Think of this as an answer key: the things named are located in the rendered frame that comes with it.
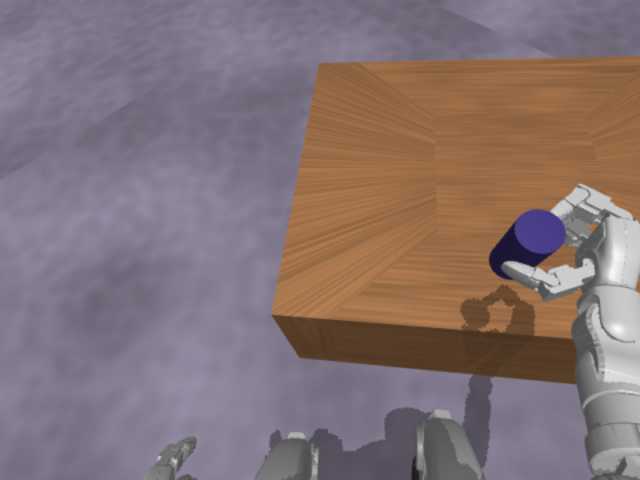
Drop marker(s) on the right robot arm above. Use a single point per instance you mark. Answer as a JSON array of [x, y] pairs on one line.
[[607, 338]]

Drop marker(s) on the can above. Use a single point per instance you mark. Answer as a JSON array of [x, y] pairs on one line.
[[534, 236]]

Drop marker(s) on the right robot hand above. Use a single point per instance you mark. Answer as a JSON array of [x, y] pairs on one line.
[[608, 255]]

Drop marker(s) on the left robot hand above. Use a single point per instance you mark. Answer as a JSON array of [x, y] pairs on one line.
[[170, 461]]

